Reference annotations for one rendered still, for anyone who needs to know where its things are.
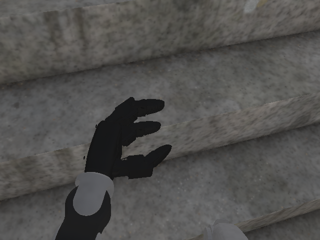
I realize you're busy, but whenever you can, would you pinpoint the robot right shin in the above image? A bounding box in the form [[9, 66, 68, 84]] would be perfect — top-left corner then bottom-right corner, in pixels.
[[213, 218, 229, 227]]

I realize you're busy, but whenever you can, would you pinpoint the robot right thigh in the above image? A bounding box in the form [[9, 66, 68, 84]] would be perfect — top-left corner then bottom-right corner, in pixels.
[[203, 223, 248, 240]]

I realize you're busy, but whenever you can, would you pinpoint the robot left hand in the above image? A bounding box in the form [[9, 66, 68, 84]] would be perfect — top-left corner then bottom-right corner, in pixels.
[[83, 97, 172, 181]]

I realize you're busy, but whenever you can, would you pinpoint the robot left forearm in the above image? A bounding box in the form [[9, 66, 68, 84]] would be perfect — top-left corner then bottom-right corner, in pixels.
[[51, 172, 114, 240]]

